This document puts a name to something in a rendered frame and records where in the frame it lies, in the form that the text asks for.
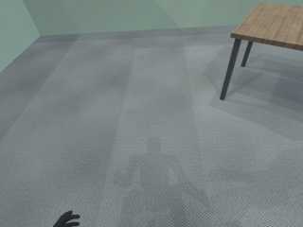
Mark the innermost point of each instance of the robot left hand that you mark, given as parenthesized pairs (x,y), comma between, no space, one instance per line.
(67,216)

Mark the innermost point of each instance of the table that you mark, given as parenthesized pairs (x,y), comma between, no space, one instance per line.
(267,23)

